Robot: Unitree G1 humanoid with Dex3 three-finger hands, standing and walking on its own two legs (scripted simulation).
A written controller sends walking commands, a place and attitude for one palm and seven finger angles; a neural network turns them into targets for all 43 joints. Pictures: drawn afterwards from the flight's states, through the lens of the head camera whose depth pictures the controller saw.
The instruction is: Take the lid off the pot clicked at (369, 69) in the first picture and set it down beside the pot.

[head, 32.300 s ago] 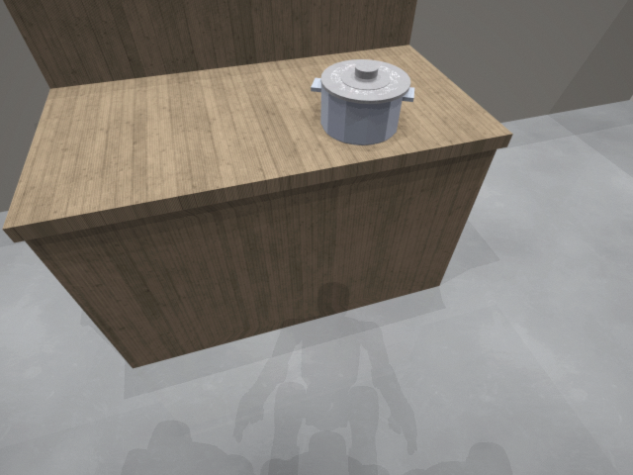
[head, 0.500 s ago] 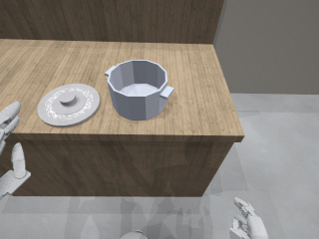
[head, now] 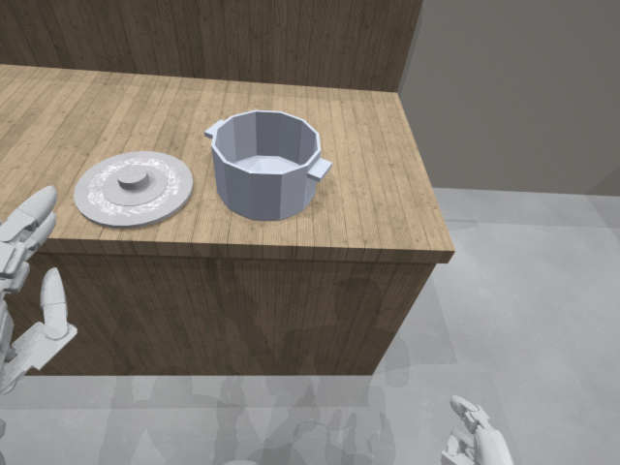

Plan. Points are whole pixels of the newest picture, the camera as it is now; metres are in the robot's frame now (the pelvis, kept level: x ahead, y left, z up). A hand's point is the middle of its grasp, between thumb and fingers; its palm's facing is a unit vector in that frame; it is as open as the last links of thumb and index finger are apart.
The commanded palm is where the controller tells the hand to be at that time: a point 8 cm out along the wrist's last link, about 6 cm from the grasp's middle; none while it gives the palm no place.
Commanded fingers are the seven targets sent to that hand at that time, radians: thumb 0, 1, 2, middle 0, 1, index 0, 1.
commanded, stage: step back with the hand held close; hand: left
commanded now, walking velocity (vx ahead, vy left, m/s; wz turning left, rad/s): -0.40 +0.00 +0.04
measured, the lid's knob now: (132, 177) +0.59 +0.36 -0.02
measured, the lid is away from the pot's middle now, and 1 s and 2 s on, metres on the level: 0.25 0.25 0.25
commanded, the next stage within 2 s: stop stepping back and stand still in 0.20 s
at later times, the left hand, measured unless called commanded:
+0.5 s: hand out of the picture +0.07 +0.24 +0.16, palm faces +0.25 -0.81 -0.53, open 7.4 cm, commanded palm +0.01 +0.29 +0.19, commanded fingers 0.00 0.90 0.90 -0.20 -0.30 -0.20 -0.30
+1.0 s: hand out of the picture +0.03 +0.27 +0.17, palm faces +0.37 -0.83 -0.42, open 7.4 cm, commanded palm -0.02 +0.32 +0.19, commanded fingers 0.00 0.90 0.90 -0.20 -0.30 -0.20 -0.30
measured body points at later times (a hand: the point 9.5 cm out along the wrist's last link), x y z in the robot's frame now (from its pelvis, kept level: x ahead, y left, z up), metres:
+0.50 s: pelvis -0.12 +0.01 +0.00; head -0.10 +0.02 +0.45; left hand +0.05 +0.28 +0.19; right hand +0.04 -0.22 -0.08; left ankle -0.05 +0.11 -0.72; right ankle -0.11 -0.11 -0.73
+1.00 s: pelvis -0.14 +0.03 +0.01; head -0.15 +0.05 +0.46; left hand +0.01 +0.31 +0.19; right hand +0.02 -0.20 -0.07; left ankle -0.14 +0.14 -0.72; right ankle -0.13 -0.08 -0.73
